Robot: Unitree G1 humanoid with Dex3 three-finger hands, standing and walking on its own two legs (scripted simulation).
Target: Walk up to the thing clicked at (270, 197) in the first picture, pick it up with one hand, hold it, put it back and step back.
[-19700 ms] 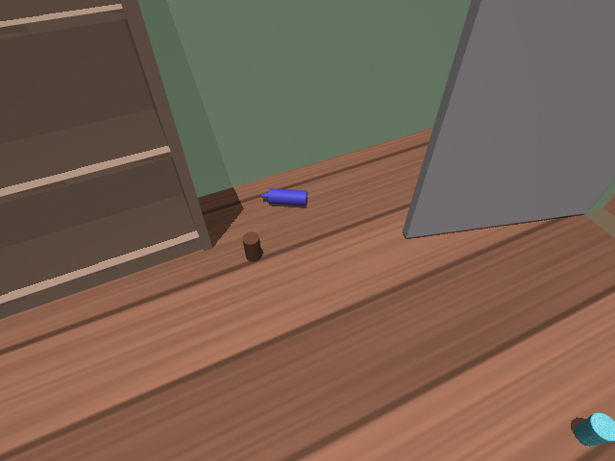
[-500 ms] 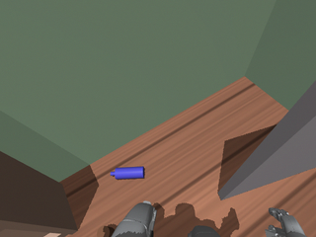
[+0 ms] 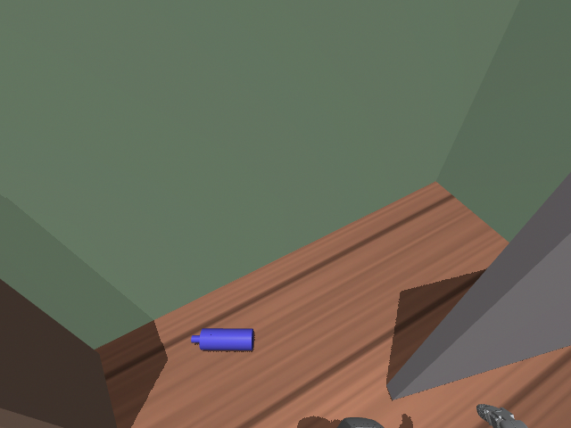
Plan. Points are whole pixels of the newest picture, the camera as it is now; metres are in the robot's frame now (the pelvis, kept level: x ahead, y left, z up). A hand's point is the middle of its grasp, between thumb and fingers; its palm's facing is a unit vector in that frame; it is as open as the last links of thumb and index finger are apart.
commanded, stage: walk up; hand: left
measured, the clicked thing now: (222, 339) +0.48 +0.23 -0.72
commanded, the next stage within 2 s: none
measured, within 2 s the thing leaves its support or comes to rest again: neither
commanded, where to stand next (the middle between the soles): +0.09 +0.01 m, yaw -2 degrees
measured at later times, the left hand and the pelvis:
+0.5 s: hand out of the picture +0.11 +0.29 -0.14, palm faces -0.05 -0.93 -0.38, open 7.4 cm; pelvis +0.01 +0.03 +0.01, yaw -2 degrees
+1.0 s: hand out of the picture +0.11 +0.28 -0.13, palm faces -0.12 -0.90 -0.42, open 7.4 cm; pelvis +0.04 +0.01 +0.01, yaw -5 degrees
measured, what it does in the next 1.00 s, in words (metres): steps on the spot: right foot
